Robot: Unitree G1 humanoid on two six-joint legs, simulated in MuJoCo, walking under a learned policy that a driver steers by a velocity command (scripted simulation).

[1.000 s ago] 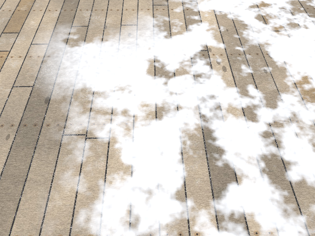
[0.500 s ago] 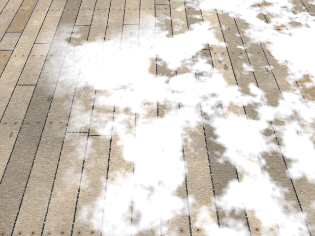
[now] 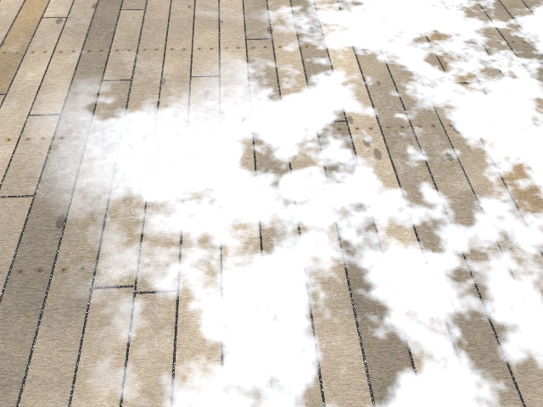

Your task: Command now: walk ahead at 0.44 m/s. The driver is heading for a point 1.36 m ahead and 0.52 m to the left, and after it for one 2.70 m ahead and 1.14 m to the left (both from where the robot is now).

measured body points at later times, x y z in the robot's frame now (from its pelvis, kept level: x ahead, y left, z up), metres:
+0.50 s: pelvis +0.19 -0.06 -0.01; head +0.23 -0.06 +0.44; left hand +0.27 +0.22 -0.13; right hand +0.31 -0.33 -0.15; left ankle +0.19 +0.08 -0.68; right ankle +0.28 -0.14 -0.75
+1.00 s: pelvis +0.20 -0.02 +0.00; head +0.23 +0.02 +0.45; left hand +0.23 +0.30 -0.13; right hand +0.43 -0.25 -0.10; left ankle +0.18 +0.06 -0.75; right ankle +0.29 -0.16 -0.68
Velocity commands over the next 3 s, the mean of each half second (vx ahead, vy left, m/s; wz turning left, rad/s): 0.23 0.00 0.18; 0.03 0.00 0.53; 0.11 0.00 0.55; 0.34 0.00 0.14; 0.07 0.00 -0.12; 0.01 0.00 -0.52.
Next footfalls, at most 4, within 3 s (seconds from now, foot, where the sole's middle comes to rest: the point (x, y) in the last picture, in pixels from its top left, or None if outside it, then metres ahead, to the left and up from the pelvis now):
0.24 right None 0.32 -0.14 -0.78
0.72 left None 0.22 0.08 -0.78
1.20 right None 0.32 -0.12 -0.78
1.64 left None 0.22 0.16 -0.78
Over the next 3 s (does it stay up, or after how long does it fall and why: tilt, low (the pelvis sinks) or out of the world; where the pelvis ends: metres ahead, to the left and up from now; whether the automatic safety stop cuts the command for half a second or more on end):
stays up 0.44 0.17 0.00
